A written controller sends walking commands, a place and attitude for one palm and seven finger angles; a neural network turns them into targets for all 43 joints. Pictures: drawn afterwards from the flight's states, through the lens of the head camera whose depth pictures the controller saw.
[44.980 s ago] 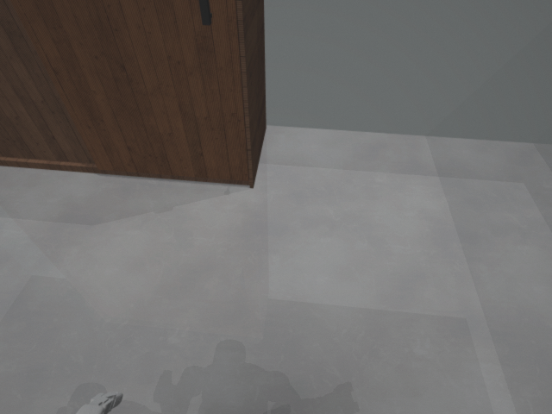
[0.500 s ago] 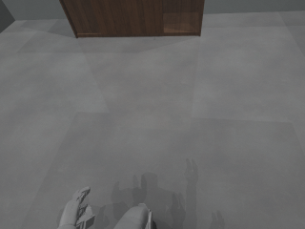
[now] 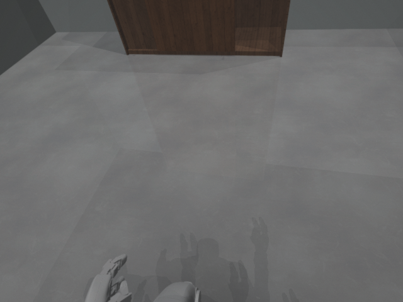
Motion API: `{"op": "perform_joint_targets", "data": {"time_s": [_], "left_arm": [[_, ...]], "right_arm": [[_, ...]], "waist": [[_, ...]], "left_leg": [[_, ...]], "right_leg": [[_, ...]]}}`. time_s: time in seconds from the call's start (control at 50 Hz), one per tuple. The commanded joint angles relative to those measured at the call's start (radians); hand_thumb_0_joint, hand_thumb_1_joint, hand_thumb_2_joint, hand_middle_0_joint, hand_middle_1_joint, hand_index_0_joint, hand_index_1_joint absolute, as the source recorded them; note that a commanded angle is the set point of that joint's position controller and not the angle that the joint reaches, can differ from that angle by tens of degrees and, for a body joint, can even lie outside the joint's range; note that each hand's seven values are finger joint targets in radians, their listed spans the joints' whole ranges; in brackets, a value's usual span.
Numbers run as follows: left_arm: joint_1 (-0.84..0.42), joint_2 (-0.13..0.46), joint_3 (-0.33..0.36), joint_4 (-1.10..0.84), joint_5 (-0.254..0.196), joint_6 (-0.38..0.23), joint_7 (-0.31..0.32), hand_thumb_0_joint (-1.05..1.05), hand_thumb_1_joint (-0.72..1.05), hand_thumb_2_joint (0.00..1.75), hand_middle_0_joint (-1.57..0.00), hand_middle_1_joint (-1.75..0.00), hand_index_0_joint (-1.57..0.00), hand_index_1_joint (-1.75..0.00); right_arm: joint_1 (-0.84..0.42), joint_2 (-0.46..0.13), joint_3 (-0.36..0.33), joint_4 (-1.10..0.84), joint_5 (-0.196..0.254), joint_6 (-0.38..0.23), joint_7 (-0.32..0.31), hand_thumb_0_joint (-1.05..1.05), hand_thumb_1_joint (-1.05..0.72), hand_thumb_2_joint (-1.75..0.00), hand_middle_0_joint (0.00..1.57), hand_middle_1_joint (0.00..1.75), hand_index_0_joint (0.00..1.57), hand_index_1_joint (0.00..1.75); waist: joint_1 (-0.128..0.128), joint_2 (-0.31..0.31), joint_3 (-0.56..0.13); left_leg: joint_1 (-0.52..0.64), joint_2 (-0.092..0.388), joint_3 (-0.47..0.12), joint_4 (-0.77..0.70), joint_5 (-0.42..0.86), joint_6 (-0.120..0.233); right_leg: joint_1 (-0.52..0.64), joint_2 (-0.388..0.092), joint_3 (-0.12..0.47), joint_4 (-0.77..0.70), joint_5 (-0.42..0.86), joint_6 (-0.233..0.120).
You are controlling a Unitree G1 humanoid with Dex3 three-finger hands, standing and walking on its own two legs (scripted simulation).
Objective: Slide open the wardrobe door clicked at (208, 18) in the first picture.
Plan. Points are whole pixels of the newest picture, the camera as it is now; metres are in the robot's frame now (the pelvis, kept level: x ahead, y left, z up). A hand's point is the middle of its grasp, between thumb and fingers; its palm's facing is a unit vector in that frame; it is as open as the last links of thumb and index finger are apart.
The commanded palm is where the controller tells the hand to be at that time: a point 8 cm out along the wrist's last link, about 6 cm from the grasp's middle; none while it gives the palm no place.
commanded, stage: stop stepping back and stand still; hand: right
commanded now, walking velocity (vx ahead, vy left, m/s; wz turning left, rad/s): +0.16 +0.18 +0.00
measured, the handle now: out of the picture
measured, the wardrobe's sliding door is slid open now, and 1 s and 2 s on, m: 0.43 0.43 0.43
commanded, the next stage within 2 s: let the arm hang, fingers relaxed in 0.90 s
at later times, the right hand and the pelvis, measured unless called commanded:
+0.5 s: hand (401, 204) +0.23 -0.24 +0.18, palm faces +0.38 +0.76 -0.53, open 7.4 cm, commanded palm +0.16 -0.28 +0.18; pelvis +0.02 +0.01 -0.01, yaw -2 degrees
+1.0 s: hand (395, 191) +0.25 -0.24 +0.17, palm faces +0.28 +0.80 -0.53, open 7.4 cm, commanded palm none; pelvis +0.05 -0.01 +0.00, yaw -1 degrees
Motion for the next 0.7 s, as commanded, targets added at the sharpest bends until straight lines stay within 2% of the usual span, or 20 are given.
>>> {"op": "perform_joint_targets", "data": {"time_s": [0.0,0.04,0.08,0.1,0.12,0.14,0.16,0.2,0.22,0.26,0.28,0.3,0.34,0.42,0.44,0.48,0.52,0.56,0.6,0.68], "left_arm": [[-0.110,0.157,0.055,-0.162,-0.001,-0.041,-0.009,0.00,0.90,0.90,-0.20,-0.30,-0.20,-0.30],[-0.116,0.164,0.057,-0.178,0.008,-0.022,0.000,0.00,0.90,0.90,-0.20,-0.30,-0.20,-0.30],[-0.126,0.168,0.061,-0.183,0.013,-0.002,0.008,0.00,0.90,0.90,-0.20,-0.30,-0.20,-0.30],[-0.100,0.157,0.062,-0.173,0.012,0.009,0.007,0.00,0.90,0.90,-0.20,-0.30,-0.20,-0.30],[-0.106,0.144,0.069,-0.182,-0.003,0.020,0.004,0.00,0.90,0.90,-0.20,-0.30,-0.20,-0.30],[-0.105,0.164,0.077,-0.188,-0.009,0.007,0.013,0.00,0.90,0.90,-0.20,-0.30,-0.20,-0.30],[-0.094,0.164,0.067,-0.171,0.008,-0.007,0.012,0.00,0.90,0.90,-0.20,-0.30,-0.20,-0.30],[-0.086,0.143,0.058,-0.132,0.007,-0.020,0.006,0.00,0.90,0.90,-0.20,-0.30,-0.20,-0.30],[-0.091,0.147,0.066,-0.126,-0.001,-0.014,0.018,0.00,0.90,0.90,-0.20,-0.30,-0.20,-0.30],[-0.111,0.150,0.057,-0.127,0.002,-0.023,0.032,0.00,0.90,0.90,-0.20,-0.30,-0.20,-0.30],[-0.118,0.179,0.061,-0.139,0.004,-0.034,0.035,0.00,0.90,0.90,-0.20,-0.30,-0.20,-0.30],[-0.132,0.173,0.056,-0.152,0.009,-0.046,0.033,0.00,0.90,0.90,-0.20,-0.30,-0.20,-0.30],[-0.121,0.145,0.049,-0.133,0.007,-0.067,0.023,0.00,0.90,0.90,-0.20,-0.30,-0.20,-0.30],[-0.114,0.151,0.048,-0.148,-0.009,-0.054,-0.001,0.00,0.90,0.90,-0.20,-0.30,-0.20,-0.30],[-0.102,0.150,0.053,-0.155,-0.009,-0.042,-0.006,0.00,0.90,0.90,-0.20,-0.30,-0.20,-0.30],[-0.097,0.143,0.057,-0.172,-0.008,-0.026,-0.009,0.00,0.90,0.90,-0.20,-0.30,-0.20,-0.30],[-0.076,0.156,0.069,-0.157,-0.016,-0.020,-0.010,0.00,0.90,0.90,-0.20,-0.30,-0.20,-0.30],[-0.107,0.135,0.043,-0.154,-0.008,-0.013,0.000,0.00,0.90,0.90,-0.20,-0.30,-0.20,-0.30],[-0.129,0.142,0.038,-0.151,-0.003,-0.014,0.014,0.00,0.90,0.90,-0.20,-0.30,-0.20,-0.30],[-0.129,0.176,0.055,-0.177,-0.015,-0.021,0.030,0.00,0.90,0.90,-0.20,-0.30,-0.20,-0.30]], "right_arm": [[0.128,-0.131,-0.131,-0.193,0.030,-0.071,-0.013,0.00,-0.90,-0.90,0.20,0.30,0.20,0.30],[0.157,-0.121,-0.123,-0.176,0.032,-0.067,-0.014,0.00,-0.90,-0.90,0.20,0.30,0.20,0.30],[0.125,-0.118,-0.123,-0.139,0.022,-0.054,-0.019,0.00,-0.90,-0.90,0.20,0.30,0.20,0.30],[0.124,-0.105,-0.103,-0.109,0.018,-0.039,-0.017,0.00,-0.90,-0.90,0.20,0.30,0.20,0.30],[0.068,-0.114,-0.096,-0.119,0.026,-0.024,-0.018,0.00,-0.90,-0.90,0.20,0.30,0.20,0.30],[-0.001,-0.141,-0.119,-0.147,0.045,-0.026,-0.017,0.00,-0.90,-0.90,0.20,0.30,0.20,0.30],[-0.065,-0.209,-0.166,-0.215,0.044,-0.046,-0.024,0.00,-0.90,-0.90,0.20,0.30,0.20,0.30],[-0.143,-0.184,-0.154,-0.251,0.029,-0.047,-0.033,0.00,-0.90,-0.90,0.20,0.30,0.20,0.30],[-0.040,-0.121,-0.109,-0.192,0.033,-0.035,-0.026,0.00,-0.90,-0.90,0.20,0.30,0.20,0.30],[0.007,-0.116,-0.099,-0.239,0.034,-0.052,-0.028,0.00,-0.90,-0.90,0.20,0.30,0.20,0.30],[-0.012,-0.112,-0.103,-0.289,0.033,-0.069,-0.029,0.00,-0.90,-0.90,0.20,0.30,0.20,0.30],[-0.006,-0.120,-0.106,-0.287,0.018,-0.081,-0.028,0.00,-0.90,-0.90,0.20,0.30,0.20,0.30],[-0.003,-0.148,-0.151,-0.207,0.012,-0.088,-0.024,0.00,-0.90,-0.90,0.20,0.30,0.20,0.30],[0.062,-0.134,-0.151,-0.184,0.020,-0.078,-0.014,0.00,-0.90,-0.90,0.20,0.30,0.20,0.30],[0.082,-0.138,-0.155,-0.164,0.021,-0.078,-0.011,0.00,-0.90,-0.90,0.20,0.30,0.20,0.30],[0.068,-0.158,-0.162,-0.172,0.047,-0.058,-0.012,0.00,-0.90,-0.90,0.20,0.30,0.20,0.30],[0.098,-0.106,-0.136,-0.134,0.057,-0.043,-0.009,0.00,-0.90,-0.90,0.20,0.30,0.20,0.30],[0.109,-0.109,-0.142,-0.116,0.050,-0.041,-0.019,0.00,-0.90,-0.90,0.20,0.30,0.20,0.30],[0.097,-0.093,-0.116,-0.101,0.045,-0.036,-0.021,0.00,-0.90,-0.90,0.20,0.30,0.20,0.30],[0.059,-0.109,-0.099,-0.189,0.031,-0.049,-0.015,0.00,-0.90,-0.90,0.20,0.30,0.20,0.30]], "waist": [[-0.033,-0.363,-0.066],[-0.038,-0.406,-0.085],[-0.052,-0.316,-0.100],[-0.049,-0.133,-0.100],[-0.034,0.135,-0.076],[-0.025,0.171,-0.020],[-0.006,0.124,-0.034],[-0.007,0.086,-0.155],[-0.015,0.074,-0.086],[-0.005,-0.136,-0.090],[-0.017,-0.379,-0.094],[-0.026,-0.498,-0.072],[-0.032,-0.294,-0.052],[-0.047,-0.307,-0.122],[-0.040,-0.190,-0.130],[-0.020,0.097,-0.088],[-0.027,0.086,-0.105],[-0.023,0.052,-0.118],[-0.017,-0.012,-0.129],[-0.053,-0.209,-0.160]], "left_leg": [[0.124,0.004,0.067,-0.282,0.040,0.011],[0.353,-0.038,0.123,-0.438,-0.040,0.025],[0.564,-0.029,0.081,-0.606,-0.086,0.054],[0.587,0.055,-0.040,-0.713,-0.121,0.101],[0.558,0.279,-0.433,-0.880,-0.267,0.199],[0.438,0.409,-0.575,-0.936,-0.060,0.258],[0.443,0.414,-0.507,-0.902,0.231,0.279],[0.257,0.339,-0.319,-0.801,-0.024,0.198],[0.134,0.292,-0.241,-0.751,-0.064,0.167],[0.090,0.174,-0.088,-0.604,-0.092,0.097],[0.037,0.073,-0.026,-0.420,-0.106,0.042],[0.035,0.013,0.021,-0.244,-0.146,0.004],[0.099,0.028,-0.020,-0.228,-0.087,-0.004],[0.394,0.021,0.028,-0.654,0.094,-0.005],[0.437,0.066,-0.061,-0.746,0.150,0.027],[0.394,0.333,-0.460,-0.879,0.201,0.167],[0.437,0.329,-0.384,-0.832,0.390,0.203],[0.435,0.280,-0.252,-0.737,0.508,0.161],[0.369,0.206,-0.145,-0.677,0.426,0.086],[0.288,0.051,-0.046,-0.582,0.193,-0.012]], "right_leg": [[-0.063,-0.181,0.177,-0.312,-0.236,-0.112],[-0.191,-0.175,0.113,-0.319,-0.329,-0.089],[-0.332,-0.134,0.070,-0.139,-0.381,-0.057],[-0.382,-0.054,0.000,0.090,-0.339,-0.039],[-0.485,0.023,-0.045,0.394,-0.250,-0.013],[-0.469,0.009,-0.029,0.603,-0.178,0.004],[-0.464,-0.030,-0.024,0.626,-0.125,0.022],[-0.130,-0.074,0.014,0.325,-0.143,-0.003],[0.021,-0.068,-0.009,0.179,-0.063,-0.012],[0.178,-0.020,-0.051,-0.049,-0.019,-0.016],[0.188,-0.142,0.179,-0.186,-0.087,-0.064],[0.118,-0.263,0.377,-0.300,-0.128,-0.115],[0.041,-0.248,0.325,-0.273,0.099,-0.145],[-0.050,-0.152,0.075,-0.071,0.194,-0.075],[-0.099,-0.092,0.024,0.022,0.084,-0.045],[-0.217,0.023,-0.056,0.257,-0.089,0.014],[-0.226,-0.017,-0.016,0.308,-0.116,0.015],[-0.144,-0.029,-0.035,0.119,-0.070,0.009],[0.028,-0.005,-0.066,-0.078,0.119,0.001],[0.142,-0.174,0.122,-0.138,0.401,-0.083]]}}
